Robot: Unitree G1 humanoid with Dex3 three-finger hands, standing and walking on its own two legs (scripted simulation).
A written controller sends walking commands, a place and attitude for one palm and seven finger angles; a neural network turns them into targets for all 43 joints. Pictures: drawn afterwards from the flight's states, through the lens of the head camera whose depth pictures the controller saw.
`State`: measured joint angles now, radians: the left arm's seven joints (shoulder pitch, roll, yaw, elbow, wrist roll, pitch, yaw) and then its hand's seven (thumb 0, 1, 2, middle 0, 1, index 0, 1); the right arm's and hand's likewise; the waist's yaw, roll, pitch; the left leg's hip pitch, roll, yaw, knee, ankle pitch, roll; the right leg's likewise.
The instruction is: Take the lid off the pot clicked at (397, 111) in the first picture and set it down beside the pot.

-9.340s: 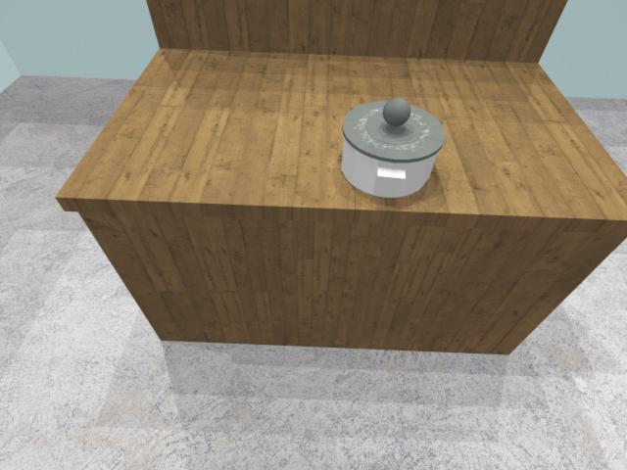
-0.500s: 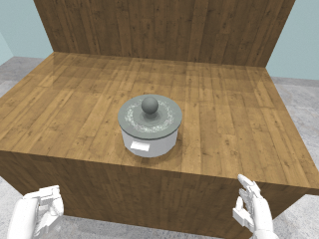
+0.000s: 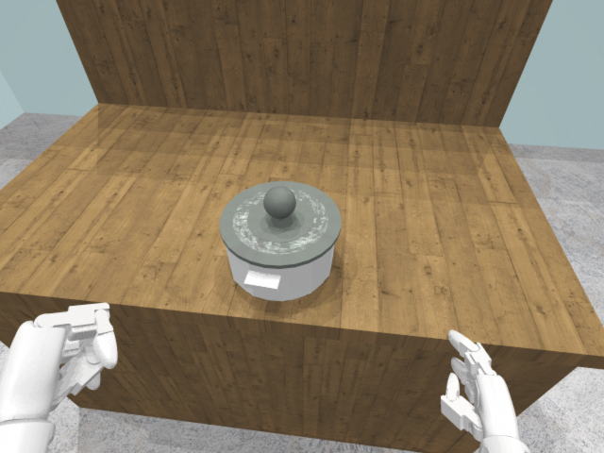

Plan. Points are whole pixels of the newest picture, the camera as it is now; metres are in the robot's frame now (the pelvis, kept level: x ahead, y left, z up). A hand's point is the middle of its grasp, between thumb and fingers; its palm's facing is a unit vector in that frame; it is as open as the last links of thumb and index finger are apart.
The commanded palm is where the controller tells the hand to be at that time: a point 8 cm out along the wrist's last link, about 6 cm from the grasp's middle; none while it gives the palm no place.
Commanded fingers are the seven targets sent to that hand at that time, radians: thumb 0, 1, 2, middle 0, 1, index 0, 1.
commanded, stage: reach forward and open the fingers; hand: left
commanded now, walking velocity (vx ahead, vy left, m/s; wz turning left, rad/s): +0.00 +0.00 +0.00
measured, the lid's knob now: (279, 202) +0.47 +0.09 +0.09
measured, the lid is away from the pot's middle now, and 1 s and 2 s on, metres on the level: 0.00 0.00 0.00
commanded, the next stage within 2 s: move the open hand above the knob in 1.04 s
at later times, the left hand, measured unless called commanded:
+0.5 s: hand (81, 350) +0.18 +0.26 +0.12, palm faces -0.16 -0.05 -0.99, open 4.9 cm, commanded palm +0.17 +0.26 +0.18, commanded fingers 0.00 -0.04 1.40 -0.96 -0.47 -0.96 -0.47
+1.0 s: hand (105, 286) +0.23 +0.24 +0.16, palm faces -0.09 -0.04 -0.99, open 10.2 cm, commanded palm +0.22 +0.24 +0.23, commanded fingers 0.00 -0.38 1.53 -0.82 -0.08 -0.82 -0.08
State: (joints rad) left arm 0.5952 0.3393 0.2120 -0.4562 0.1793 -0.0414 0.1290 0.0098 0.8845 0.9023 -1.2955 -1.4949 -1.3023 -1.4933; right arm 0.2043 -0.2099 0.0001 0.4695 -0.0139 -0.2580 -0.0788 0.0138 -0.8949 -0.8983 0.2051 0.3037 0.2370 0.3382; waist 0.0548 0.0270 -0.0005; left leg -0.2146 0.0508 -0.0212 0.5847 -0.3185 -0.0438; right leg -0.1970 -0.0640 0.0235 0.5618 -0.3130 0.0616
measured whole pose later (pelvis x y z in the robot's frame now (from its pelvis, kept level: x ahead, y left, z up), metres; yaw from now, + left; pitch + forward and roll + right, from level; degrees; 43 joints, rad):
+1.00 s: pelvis -0.04 -0.01 +0.01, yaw +1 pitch -4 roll +0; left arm -0.07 0.68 0.01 -0.17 0.77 0.09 -0.35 0.00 -0.35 1.51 -0.84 -0.11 -0.85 -0.11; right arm 0.05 -0.29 0.02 0.44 0.04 -0.01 -0.03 0.01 -0.90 -0.90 0.20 0.30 0.22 0.32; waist 0.06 0.09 0.02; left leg -0.20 0.04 -0.03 0.45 -0.18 -0.05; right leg -0.20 -0.07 0.01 0.47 -0.20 0.05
